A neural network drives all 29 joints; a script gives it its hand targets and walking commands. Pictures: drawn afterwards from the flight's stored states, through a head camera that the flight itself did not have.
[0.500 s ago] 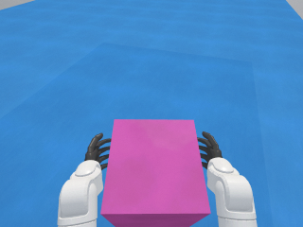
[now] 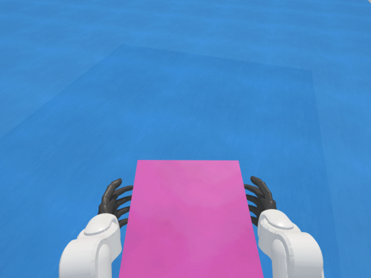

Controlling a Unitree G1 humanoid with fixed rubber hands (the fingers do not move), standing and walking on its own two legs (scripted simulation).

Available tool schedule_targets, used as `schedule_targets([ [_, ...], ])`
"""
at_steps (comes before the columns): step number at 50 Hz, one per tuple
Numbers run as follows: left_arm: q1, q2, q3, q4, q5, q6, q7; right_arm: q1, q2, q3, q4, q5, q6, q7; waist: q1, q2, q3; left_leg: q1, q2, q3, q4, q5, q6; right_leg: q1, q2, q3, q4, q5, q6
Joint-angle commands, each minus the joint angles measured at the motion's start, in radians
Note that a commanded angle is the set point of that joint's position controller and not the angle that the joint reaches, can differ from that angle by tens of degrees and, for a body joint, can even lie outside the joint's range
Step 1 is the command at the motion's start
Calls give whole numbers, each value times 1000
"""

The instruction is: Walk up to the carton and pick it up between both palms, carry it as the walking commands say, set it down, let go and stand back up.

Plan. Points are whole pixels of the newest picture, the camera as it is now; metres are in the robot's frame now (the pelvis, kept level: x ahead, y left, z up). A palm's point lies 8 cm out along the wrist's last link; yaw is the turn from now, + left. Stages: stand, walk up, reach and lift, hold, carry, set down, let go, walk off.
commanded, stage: carry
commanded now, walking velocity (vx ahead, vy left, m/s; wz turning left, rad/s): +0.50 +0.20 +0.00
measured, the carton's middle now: (187, 236) +0.23 +0.00 +0.00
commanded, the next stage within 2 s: none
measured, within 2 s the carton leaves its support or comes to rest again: neither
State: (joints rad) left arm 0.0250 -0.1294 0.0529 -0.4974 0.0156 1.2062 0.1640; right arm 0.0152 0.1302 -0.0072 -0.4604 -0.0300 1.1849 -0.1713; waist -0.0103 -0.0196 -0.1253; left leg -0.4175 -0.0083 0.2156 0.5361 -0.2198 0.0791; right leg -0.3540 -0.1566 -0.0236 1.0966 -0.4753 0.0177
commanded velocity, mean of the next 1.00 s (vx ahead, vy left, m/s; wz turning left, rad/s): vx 0.50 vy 0.20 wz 0.00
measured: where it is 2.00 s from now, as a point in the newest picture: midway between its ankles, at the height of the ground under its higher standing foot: (131, 140)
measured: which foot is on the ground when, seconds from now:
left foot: down 0.00-0.34, up 0.36-0.70, down 0.72-1.00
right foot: up 0.00-0.28, down 0.30-0.74, up 0.76-1.00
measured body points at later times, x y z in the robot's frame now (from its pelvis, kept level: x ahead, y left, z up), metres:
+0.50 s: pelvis +0.31 +0.05 +0.02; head +0.30 +0.04 +0.47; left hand +0.53 +0.23 +0.10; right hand +0.57 -0.06 +0.09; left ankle +0.29 +0.20 -0.67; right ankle +0.29 -0.04 -0.73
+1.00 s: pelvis +0.64 +0.21 +0.02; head +0.65 +0.20 +0.47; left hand +0.89 +0.35 +0.09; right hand +0.88 +0.06 +0.08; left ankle +0.59 +0.27 -0.73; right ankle +0.68 +0.10 -0.69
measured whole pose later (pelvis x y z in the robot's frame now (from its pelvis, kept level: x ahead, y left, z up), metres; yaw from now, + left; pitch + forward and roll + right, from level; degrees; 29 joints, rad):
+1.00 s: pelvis +0.64 +0.21 +0.02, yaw +1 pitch +5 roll +1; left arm 0.06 -0.13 0.01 -0.54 0.04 1.13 0.14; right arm 0.06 0.13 -0.01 -0.52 -0.03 1.12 -0.16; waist -0.04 0.00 -0.08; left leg -0.18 -0.04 0.22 0.32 -0.25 0.08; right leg -0.54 -0.10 -0.15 0.79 -0.32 0.01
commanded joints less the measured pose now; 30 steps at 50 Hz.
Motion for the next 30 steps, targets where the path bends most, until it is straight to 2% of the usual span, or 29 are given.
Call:
schedule_targets([
  [1, -362, -835, -618, -94, -239, -53, -126, -376, 865, 592, -152, 255, -41, 104, -3, 62, -205, 412, 285, -403, -312, 101, 120, -272, 3, -3, -58, 75, -15],
  [5, -318, -830, -611, -100, -204, -82, -119, -347, 852, 623, -159, 274, -57, 127, -4, 112, -152, 367, 260, -285, -380, 81, 104, -220, 37, -84, -324, 159, -12],
  [8, -298, -795, -613, -108, -190, -83, -110, -323, 806, 624, -162, 271, -53, 132, -4, 148, -127, 366, 231, -202, -364, 229, 71, -168, 76, -149, -442, 269, -21],
  [11, -305, -761, -612, -114, -190, -72, -109, -314, 762, 617, -166, 258, -41, 130, -6, 148, -87, 385, 213, -156, -314, 398, 59, -124, 108, -197, -509, 308, -29],
  [13, -305, -748, -607, -107, -194, -60, -111, -320, 740, 613, -169, 250, -31, 126, 8, 113, -100, 342, 181, -88, -191, 551, 39, 38, 141, -242, -592, 349, -38],
  [14, -304, -746, -604, -97, -198, -54, -111, -324, 727, 609, -168, 245, -26, 123, 22, 91, -139, 261, 152, -38, -73, 583, 13, 217, 141, -244, -646, 368, -51],
  [15, -276, -741, -597, -75, -198, -47, -109, -342, 708, 603, -168, 240, -18, 120, 47, 66, -202, 120, 120, -8, 88, 520, -16, 438, 74, -155, -645, 304, -87],
  [16, -258, -716, -587, -59, -192, -43, -104, -346, 682, 598, -167, 237, -4, 118, 66, -115, -229, -76, 47, 12, 380, 296, -59, 552, -156, 229, -771, 40, -178],
  [17, -250, -706, -572, -29, -198, -43, -104, -336, 673, 597, -162, 233, 4, 121, 46, -328, -240, -285, -38, -127, 618, -163, -91, 601, -336, 622, -924, -47, -293],
  [18, -319, -739, -596, -78, -220, -45, -113, -362, 717, 592, -168, 234, -5, 124, 38, -181, -216, -332, 47, -260, 728, -169, -77, 525, -355, 608, -943, -65, -299],
  [19, -380, -779, -615, -107, -231, -48, -120, -384, 758, 585, -154, 235, -11, 128, 29, -50, -168, -346, 91, -304, 725, -100, -78, 454, -337, 523, -957, -24, -272],
  [20, -408, -810, -636, -117, -243, -49, -126, -366, 788, 570, -123, 224, -16, 130, 23, 29, -122, -338, 129, -306, 655, -34, -84, 405, -311, 407, -947, 85, -239],
  [21, -427, -836, -656, -118, -258, -54, -134, -338, 817, 557, -92, 214, -24, 132, 21, 49, -93, -307, 153, -296, 545, -5, -93, 377, -272, 303, -941, 186, -196],
  [22, -429, -852, -674, -132, -276, -60, -141, -317, 835, 560, -95, 211, -35, 131, 20, 26, -92, -247, 137, -246, 458, 2, -90, 343, -235, 188, -933, 282, -166],
  [23, -407, -848, -679, -125, -281, -61, -146, -297, 836, 559, -87, 201, -40, 128, 23, -14, -83, -216, 117, -197, 376, -16, -90, 331, -222, 116, -935, 366, -155],
  [25, -385, -819, -678, -138, -289, -66, -153, -292, 831, 571, -99, 192, -48, 118, 25, -75, -50, -205, 90, -131, 251, 10, -98, 334, -196, 24, -944, 468, -140],
  [27, -345, -793, -662, -154, -289, -69, -156, -294, 820, 588, -134, 193, -49, 108, 25, -132, -32, -163, 74, -88, 157, 115, -98, 337, -153, -74, -931, 522, -99],
  [30, -307, -767, -635, -176, -276, -64, -154, -299, 809, 617, -185, 212, -42, 99, 24, -186, -20, -92, 51, -40, 58, 184, -92, 347, -120, -170, -900, 586, -58],
])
